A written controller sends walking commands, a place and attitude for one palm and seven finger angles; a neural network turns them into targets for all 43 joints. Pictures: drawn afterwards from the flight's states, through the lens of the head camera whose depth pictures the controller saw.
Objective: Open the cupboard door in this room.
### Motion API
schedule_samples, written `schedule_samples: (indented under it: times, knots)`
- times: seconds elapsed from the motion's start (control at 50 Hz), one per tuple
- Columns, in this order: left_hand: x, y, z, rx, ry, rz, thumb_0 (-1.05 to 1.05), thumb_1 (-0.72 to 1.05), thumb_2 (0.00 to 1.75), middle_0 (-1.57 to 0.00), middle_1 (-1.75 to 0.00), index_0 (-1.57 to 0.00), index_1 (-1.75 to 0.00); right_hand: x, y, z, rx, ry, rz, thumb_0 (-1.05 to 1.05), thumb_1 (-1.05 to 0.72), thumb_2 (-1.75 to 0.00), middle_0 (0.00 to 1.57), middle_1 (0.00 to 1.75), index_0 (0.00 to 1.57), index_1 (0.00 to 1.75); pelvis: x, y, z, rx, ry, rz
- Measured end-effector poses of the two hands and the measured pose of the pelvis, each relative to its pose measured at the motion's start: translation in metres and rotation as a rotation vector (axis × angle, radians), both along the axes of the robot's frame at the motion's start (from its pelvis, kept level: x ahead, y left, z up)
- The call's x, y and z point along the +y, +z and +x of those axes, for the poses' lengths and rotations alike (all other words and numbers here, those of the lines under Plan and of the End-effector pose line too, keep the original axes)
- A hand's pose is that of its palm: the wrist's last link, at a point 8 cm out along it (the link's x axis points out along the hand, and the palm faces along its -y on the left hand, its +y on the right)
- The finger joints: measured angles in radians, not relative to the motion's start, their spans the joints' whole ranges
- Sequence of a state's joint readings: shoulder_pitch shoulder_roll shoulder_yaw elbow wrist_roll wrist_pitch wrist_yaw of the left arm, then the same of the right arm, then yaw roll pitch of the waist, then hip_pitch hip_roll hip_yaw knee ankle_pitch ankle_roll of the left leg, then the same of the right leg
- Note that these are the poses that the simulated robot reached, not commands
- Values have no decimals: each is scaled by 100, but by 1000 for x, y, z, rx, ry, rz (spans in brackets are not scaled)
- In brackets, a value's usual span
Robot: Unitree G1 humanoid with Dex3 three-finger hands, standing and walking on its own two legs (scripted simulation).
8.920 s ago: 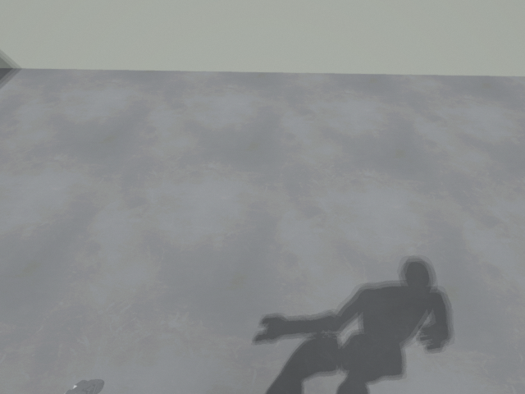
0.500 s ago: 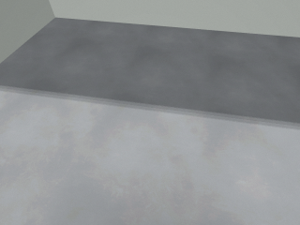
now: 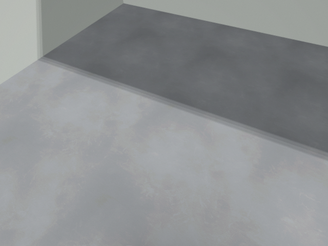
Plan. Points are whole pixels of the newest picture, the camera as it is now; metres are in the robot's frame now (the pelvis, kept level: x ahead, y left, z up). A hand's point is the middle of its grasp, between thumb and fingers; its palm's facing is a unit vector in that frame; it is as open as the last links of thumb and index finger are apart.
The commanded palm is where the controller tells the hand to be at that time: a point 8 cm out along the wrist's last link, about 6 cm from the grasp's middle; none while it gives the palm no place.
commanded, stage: turn or walk to find it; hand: left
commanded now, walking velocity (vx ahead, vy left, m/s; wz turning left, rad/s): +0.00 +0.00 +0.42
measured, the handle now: out of the picture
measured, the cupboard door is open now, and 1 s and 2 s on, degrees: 0 0 0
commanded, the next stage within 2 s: stand and wait in 1.60 s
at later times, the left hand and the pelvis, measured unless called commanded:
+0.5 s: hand out of the picture +0.03 +0.20 -0.15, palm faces +0.21 -0.94 -0.29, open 7.4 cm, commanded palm none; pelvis -0.02 -0.01 -0.01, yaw +12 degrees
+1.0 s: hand out of the picture -0.11 +0.22 -0.18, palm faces +0.46 -0.85 -0.25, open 7.4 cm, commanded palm none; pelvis -0.04 +0.01 -0.01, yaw +25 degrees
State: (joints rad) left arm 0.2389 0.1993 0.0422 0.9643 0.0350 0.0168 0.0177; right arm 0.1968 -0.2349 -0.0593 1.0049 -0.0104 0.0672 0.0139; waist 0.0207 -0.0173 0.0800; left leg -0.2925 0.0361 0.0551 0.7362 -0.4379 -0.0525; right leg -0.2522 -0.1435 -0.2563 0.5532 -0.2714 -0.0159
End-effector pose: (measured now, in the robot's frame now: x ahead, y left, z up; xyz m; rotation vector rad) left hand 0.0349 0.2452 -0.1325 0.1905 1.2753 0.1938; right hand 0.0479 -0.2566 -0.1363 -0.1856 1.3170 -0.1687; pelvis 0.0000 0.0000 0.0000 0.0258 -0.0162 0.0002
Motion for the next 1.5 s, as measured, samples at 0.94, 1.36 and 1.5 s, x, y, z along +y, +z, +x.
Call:
schedule_samples:
  times: [0.94,1.36,1.5]
  knots:
    - [3,-20,-160,62,445,-21,1,90,90,-20,-30,-20,-30,61,1,85,-81,461,-10,1,-91,-90,20,29,19,30,6,-11,-41,15,420,-12]
    - [-18,20,-123,-142,521,94,1,91,90,-20,-30,-20,-30,54,-19,106,-49,571,74,1,-90,-90,20,29,20,30,-29,-6,-31,1,599,1]
    - [-53,24,-151,-93,610,68,1,90,90,-20,-30,-20,-30,40,-10,114,-6,630,52,1,-91,-90,20,29,20,30,-40,4,-30,-2,671,18]
